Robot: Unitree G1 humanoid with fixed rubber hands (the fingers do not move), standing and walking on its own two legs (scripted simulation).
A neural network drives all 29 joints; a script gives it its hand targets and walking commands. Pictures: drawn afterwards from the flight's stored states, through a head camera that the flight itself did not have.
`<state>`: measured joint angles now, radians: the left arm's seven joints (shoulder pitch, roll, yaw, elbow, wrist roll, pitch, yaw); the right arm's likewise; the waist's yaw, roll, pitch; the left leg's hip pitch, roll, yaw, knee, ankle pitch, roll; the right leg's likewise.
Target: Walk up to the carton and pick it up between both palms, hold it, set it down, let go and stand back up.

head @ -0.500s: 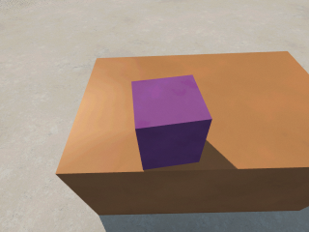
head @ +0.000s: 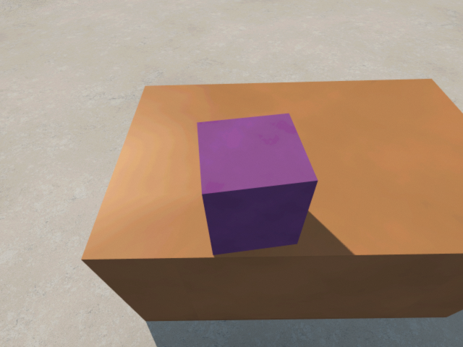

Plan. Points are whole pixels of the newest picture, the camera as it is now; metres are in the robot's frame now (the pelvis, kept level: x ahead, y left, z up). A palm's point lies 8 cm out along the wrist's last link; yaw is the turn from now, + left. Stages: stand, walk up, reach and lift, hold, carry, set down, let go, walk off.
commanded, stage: stand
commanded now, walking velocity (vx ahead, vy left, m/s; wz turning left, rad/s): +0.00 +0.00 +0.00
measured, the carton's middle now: (249, 186) +0.47 -0.02 -0.04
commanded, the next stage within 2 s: none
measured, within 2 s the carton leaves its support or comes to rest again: neither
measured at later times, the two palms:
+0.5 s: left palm out of the picture +0.05 +0.25 -0.14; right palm out of the picture +0.03 -0.26 -0.13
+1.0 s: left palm out of the picture +0.05 +0.26 -0.13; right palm out of the picture +0.03 -0.26 -0.13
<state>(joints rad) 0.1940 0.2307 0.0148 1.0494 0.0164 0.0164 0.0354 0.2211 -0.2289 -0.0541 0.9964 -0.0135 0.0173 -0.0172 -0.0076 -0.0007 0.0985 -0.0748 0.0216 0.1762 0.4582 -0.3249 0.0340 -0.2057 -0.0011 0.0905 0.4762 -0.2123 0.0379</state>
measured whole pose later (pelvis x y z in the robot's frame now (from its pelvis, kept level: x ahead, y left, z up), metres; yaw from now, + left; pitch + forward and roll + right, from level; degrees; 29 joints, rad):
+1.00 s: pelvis +0.00 +0.00 +0.00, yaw +0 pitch -3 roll +0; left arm 0.18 0.23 0.02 1.06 0.01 0.02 0.03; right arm 0.24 -0.23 -0.05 0.99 -0.01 0.01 -0.01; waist -0.02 0.01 0.10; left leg -0.07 0.02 0.18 0.44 -0.32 0.03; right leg -0.20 -0.01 0.08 0.46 -0.20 0.04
